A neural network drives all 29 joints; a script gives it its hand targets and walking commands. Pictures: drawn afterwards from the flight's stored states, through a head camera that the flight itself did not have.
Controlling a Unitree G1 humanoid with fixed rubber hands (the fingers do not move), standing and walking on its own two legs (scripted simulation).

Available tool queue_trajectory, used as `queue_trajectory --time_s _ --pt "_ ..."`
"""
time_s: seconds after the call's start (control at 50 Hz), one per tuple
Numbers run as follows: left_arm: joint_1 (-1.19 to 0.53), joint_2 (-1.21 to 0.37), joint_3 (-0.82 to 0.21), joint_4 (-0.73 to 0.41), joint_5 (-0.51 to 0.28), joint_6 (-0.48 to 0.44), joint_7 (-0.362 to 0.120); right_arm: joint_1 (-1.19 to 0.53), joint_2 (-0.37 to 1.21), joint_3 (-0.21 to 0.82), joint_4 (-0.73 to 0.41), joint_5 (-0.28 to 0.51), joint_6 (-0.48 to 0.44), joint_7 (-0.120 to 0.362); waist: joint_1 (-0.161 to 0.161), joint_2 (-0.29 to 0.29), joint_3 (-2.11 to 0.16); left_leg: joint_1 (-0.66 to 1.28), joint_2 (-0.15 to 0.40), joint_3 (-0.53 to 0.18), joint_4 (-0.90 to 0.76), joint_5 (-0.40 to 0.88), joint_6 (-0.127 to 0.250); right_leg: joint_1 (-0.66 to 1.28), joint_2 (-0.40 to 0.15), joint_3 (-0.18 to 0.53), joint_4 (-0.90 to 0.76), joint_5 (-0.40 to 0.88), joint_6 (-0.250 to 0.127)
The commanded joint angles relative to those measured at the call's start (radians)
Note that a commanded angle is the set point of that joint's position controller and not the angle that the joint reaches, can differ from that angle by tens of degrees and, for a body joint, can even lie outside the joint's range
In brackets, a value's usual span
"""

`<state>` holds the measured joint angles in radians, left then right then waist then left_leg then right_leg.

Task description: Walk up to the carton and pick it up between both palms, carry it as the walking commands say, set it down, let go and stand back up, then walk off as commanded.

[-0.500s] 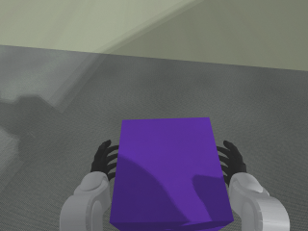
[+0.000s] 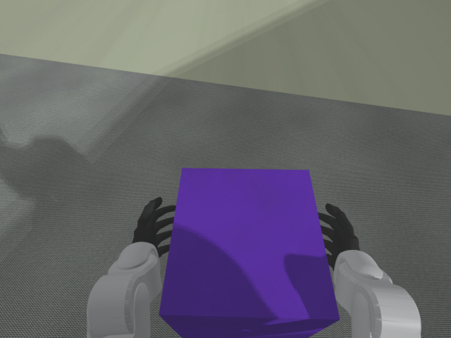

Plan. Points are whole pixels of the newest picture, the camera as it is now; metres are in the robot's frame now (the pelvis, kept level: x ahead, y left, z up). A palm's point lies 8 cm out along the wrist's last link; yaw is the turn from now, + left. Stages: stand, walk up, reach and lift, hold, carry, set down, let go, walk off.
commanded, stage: carry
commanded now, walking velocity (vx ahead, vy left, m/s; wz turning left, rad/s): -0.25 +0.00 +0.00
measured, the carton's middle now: (242, 263) +0.26 +0.01 +0.02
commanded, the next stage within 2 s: none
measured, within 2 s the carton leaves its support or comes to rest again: neither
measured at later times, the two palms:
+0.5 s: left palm out of the picture +0.03 +0.19 +0.09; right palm out of the picture +0.05 -0.10 +0.10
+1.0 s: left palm out of the picture -0.14 +0.13 +0.11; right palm out of the picture -0.15 -0.16 +0.10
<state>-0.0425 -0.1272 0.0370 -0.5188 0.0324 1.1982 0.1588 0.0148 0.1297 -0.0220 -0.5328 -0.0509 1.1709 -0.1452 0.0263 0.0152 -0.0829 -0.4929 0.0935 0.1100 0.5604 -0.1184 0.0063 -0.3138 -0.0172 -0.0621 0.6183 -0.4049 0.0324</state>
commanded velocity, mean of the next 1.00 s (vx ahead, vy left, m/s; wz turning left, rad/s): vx -0.25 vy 0.00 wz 0.00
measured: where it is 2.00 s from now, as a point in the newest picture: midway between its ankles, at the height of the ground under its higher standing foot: outside the picture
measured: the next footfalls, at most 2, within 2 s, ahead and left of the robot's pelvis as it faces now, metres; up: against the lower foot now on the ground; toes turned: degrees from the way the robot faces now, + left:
left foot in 0.36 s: -0.14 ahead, +0.13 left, +0.00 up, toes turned +8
right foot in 0.74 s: -0.26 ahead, -0.12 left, +0.00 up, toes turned -4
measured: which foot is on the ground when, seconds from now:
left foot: down 0.00-0.02, up 0.04-0.34, down 0.36-0.74, up 0.76-1.00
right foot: down 0.00-0.38, up 0.40-0.72, down 0.74-1.00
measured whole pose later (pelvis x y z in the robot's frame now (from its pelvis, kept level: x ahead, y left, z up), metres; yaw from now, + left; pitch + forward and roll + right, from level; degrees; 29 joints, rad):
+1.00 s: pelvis -0.38 +0.00 +0.01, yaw +1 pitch +4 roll +2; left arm 0.03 -0.13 0.02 -0.56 0.04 1.16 0.15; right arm 0.02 0.13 -0.02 -0.56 -0.03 1.19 -0.15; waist -0.04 0.00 -0.07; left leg -0.43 0.02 0.06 0.86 -0.47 -0.03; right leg -0.43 -0.07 -0.05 0.48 -0.11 -0.01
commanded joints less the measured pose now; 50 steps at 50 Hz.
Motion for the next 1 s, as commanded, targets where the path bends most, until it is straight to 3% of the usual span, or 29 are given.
queue_trajectory --time_s 0.0,0.02,0.04,0.08,0.14,0.26,0.3,0.32,0.34,0.36,0.38,0.4,0.42,0.44,0.48,0.54,0.62,0.66,0.68,0.7,0.72,0.74,0.76,0.78,0.8,0.82,0.84,0.88,0.98 --pt "-0.303 -0.816 -0.604 -0.053 -0.264 -0.014 -0.134 -0.35 0.794 0.583 -0.073 0.25 -0.007 0.115 -0.019 -0.06 -0.233 0.102 0.11 -0.158 0.002 -0.063 -0.002 0.126 -0.205 0.213 -0.358 0.119 -0.042" --pt "-0.29 -0.824 -0.593 -0.036 -0.249 -0.029 -0.138 -0.406 0.783 0.624 -0.137 0.256 -0.006 0.121 -0.018 -0.392 -0.159 -0.129 -0.024 -0.014 0.168 -0.401 -0.05 0.101 -0.434 0.469 -0.378 0.382 -0.166" --pt "-0.322 -0.873 -0.617 -0.093 -0.27 -0.036 -0.143 -0.438 0.842 0.637 -0.142 0.28 -0.009 0.127 -0.022 -0.279 -0.136 -0.108 -0.043 -0.074 0.418 -0.496 -0.046 0.033 -0.434 0.399 -0.341 0.55 -0.207" --pt "-0.316 -0.888 -0.597 -0.122 -0.249 -0.051 -0.152 -0.473 0.885 0.676 -0.159 0.316 -0.021 0.14 -0.017 -0.149 -0.149 -0.053 -0.046 -0.118 0.597 -0.356 -0.032 -0.027 -0.309 0.203 -0.322 0.35 -0.155" --pt "-0.303 -0.857 -0.567 -0.137 -0.237 -0.062 -0.147 -0.473 0.882 0.687 -0.171 0.34 -0.021 0.14 -0.027 -0.164 -0.168 -0.041 -0.047 -0.082 0.555 -0.266 -0.046 0.016 -0.241 0.121 -0.292 0.273 -0.113" --pt "-0.223 -0.766 -0.566 -0.12 -0.221 -0.038 -0.123 -0.366 0.795 0.648 -0.106 0.307 0.013 0.112 -0.011 -0.25 -0.224 0.059 -0.092 -0.028 0.14 -0.398 -0.024 0.154 -0.291 0.236 -0.296 0.45 -0.14" --pt "-0.227 -0.765 -0.588 -0.115 -0.227 -0.031 -0.118 -0.34 0.777 0.625 -0.08 0.288 0.018 0.11 -0.018 -0.238 -0.254 0.17 -0.091 0.009 -0.091 -0.307 -0.017 0.154 -0.275 0.219 -0.278 0.445 -0.104" --pt "-0.239 -0.765 -0.599 -0.112 -0.23 -0.029 -0.117 -0.34 0.772 0.614 -0.066 0.28 0.018 0.112 -0.019 -0.204 -0.254 0.257 -0.056 -0.006 -0.221 -0.221 -0.012 0.103 -0.247 0.188 -0.257 0.395 -0.06" --pt "-0.25 -0.767 -0.607 -0.105 -0.232 -0.028 -0.114 -0.345 0.765 0.605 -0.056 0.273 0.018 0.115 -0.013 -0.135 -0.256 0.362 0.022 -0.085 -0.26 -0.191 -0.004 0.002 -0.208 0.156 -0.212 0.325 -0.017" --pt "-0.276 -0.777 -0.635 -0.137 -0.25 -0.028 -0.118 -0.334 0.767 0.592 -0.053 0.266 0.008 0.119 -0.026 0.122 -0.209 0.381 0.207 -0.314 -0.284 -0.135 0.065 -0.208 -0.109 0.059 -0.102 0.112 0.051" --pt "-0.363 -0.793 -0.665 -0.178 -0.265 -0.03 -0.122 -0.331 0.788 0.575 -0.064 0.264 0.001 0.126 -0.044 0.28 -0.136 0.306 0.34 -0.396 -0.302 0.084 0.158 -0.323 -0.034 -0.034 0.14 -0.101 0.069" --pt "-0.384 -0.816 -0.668 -0.165 -0.271 -0.025 -0.127 -0.34 0.802 0.566 -0.075 0.257 -0.001 0.13 -0.037 0.225 -0.137 0.239 0.347 -0.339 -0.279 0.181 0.196 -0.295 -0.036 0.02 0.374 -0.152 0.059" --pt "-0.412 -0.85 -0.691 -0.167 -0.287 -0.032 -0.134 -0.357 0.815 0.559 -0.09 0.248 -0.008 0.136 -0.032 0.136 -0.131 0.181 0.286 -0.247 -0.257 0.169 0.177 -0.262 -0.038 0.056 0.504 -0.096 0.045" --pt "-0.428 -0.87 -0.707 -0.174 -0.305 -0.038 -0.137 -0.38 0.821 0.557 -0.111 0.25 -0.016 0.139 -0.027 0.109 -0.124 0.169 0.243 -0.187 -0.238 0.14 0.148 -0.282 -0.032 0.059 0.578 -0.042 0.038" --pt "-0.407 -0.883 -0.713 -0.158 -0.319 -0.038 -0.137 -0.36 0.818 0.538 -0.119 0.243 -0.025 0.132 -0.025 0.138 -0.144 0.216 0.193 -0.125 -0.171 0.287 0.129 -0.309 -0.008 0.056 0.661 -0.01 0.037" --pt "-0.363 -0.86 -0.706 -0.155 -0.315 -0.031 -0.128 -0.318 0.793 0.53 -0.116 0.241 -0.022 0.125 -0.023 0.166 -0.202 0.32 0.184 -0.137 -0.12 0.369 0.114 -0.29 -0.001 0.025 0.508 -0.043 0.037" --pt "-0.323 -0.818 -0.669 -0.12 -0.289 -0.014 -0.116 -0.311 0.767 0.542 -0.104 0.238 -0.008 0.116 -0.03 0.218 -0.217 0.324 0.216 -0.26 -0.176 0.218 0.124 -0.171 0.022 -0.007 0.198 -0.08 0.015" --pt "-0.3 -0.81 -0.64 -0.09 -0.272 -0.009 -0.116 -0.318 0.769 0.561 -0.097 0.241 -0.003 0.115 -0.029 0.213 -0.227 0.324 0.218 -0.289 -0.179 0.175 0.125 -0.114 0.021 -0.011 0.037 -0.073 0.0" --pt "-0.288 -0.813 -0.628 -0.076 -0.265 -0.009 -0.117 -0.323 0.772 0.571 -0.091 0.244 -0.002 0.116 -0.021 0.189 -0.232 0.306 0.21 -0.28 -0.171 0.158 0.106 -0.062 0.013 -0.013 -0.097 -0.002 -0.008" --pt "-0.287 -0.814 -0.617 -0.065 -0.26 -0.009 -0.121 -0.329 0.774 0.579 -0.085 0.249 -0.002 0.116 -0.019 0.144 -0.228 0.253 0.185 -0.253 -0.139 0.125 0.064 0.011 -0.027 0.019 -0.228 0.065 -0.017" --pt "-0.286 -0.815 -0.604 -0.058 -0.256 -0.012 -0.126 -0.343 0.78 0.588 -0.086 0.254 -0.005 0.116 -0.021 0.03 -0.238 0.157 0.143 -0.205 -0.062 0.021 0.017 0.11 -0.122 0.121 -0.307 0.112 -0.03" --pt "-0.282 -0.803 -0.594 -0.043 -0.245 -0.024 -0.13 -0.358 0.771 0.609 -0.116 0.252 -0.003 0.119 -0.019 -0.289 -0.195 -0.082 0.002 -0.069 0.082 -0.28 -0.045 0.15 -0.372 0.428 -0.363 0.303 -0.127" --pt "-0.301 -0.854 -0.611 -0.079 -0.258 -0.033 -0.136 -0.423 0.811 0.635 -0.156 0.277 -0.007 0.126 -0.022 -0.319 -0.145 -0.114 -0.043 -0.033 0.334 -0.503 -0.052 0.05 -0.451 0.421 -0.347 0.519 -0.204" --pt "-0.309 -0.881 -0.607 -0.103 -0.258 -0.04 -0.144 -0.452 0.852 0.657 -0.16 0.295 -0.013 0.132 -0.019 -0.219 -0.14 -0.076 -0.054 -0.109 0.488 -0.459 -0.039 0.015 -0.39 0.331 -0.328 0.503 -0.194" --pt "-0.304 -0.888 -0.596 -0.116 -0.248 -0.049 -0.15 -0.469 0.871 0.678 -0.173 0.314 -0.02 0.137 -0.017 -0.161 -0.141 -0.055 -0.053 -0.122 0.572 -0.384 -0.034 -0.02 -0.328 0.235 -0.326 0.396 -0.166" --pt "-0.31 -0.884 -0.586 -0.124 -0.239 -0.054 -0.151 -0.468 0.885 0.687 -0.164 0.325 -0.021 0.142 -0.02 -0.16 -0.147 -0.058 -0.047 -0.12 0.614 -0.313 -0.036 -0.021 -0.283 0.178 -0.323 0.295 -0.15" --pt "-0.31 -0.876 -0.575 -0.126 -0.236 -0.059 -0.15 -0.467 0.889 0.69 -0.16 0.332 -0.022 0.144 -0.025 -0.167 -0.154 -0.052 -0.046 -0.11 0.616 -0.268 -0.04 -0.003 -0.257 0.138 -0.303 0.29 -0.136" --pt "-0.286 -0.845 -0.557 -0.133 -0.232 -0.061 -0.145 -0.458 0.867 0.686 -0.171 0.338 -0.018 0.135 -0.028 -0.171 -0.175 -0.032 -0.056 -0.071 0.506 -0.286 -0.05 0.035 -0.242 0.133 -0.294 0.297 -0.111" --pt "-0.228 -0.775 -0.562 -0.119 -0.223 -0.042 -0.127 -0.373 0.798 0.654 -0.117 0.307 0.009 0.111 -0.014 -0.246 -0.218 0.049 -0.094 -0.031 0.166 -0.391 -0.025 0.148 -0.287 0.234 -0.307 0.425 -0.14"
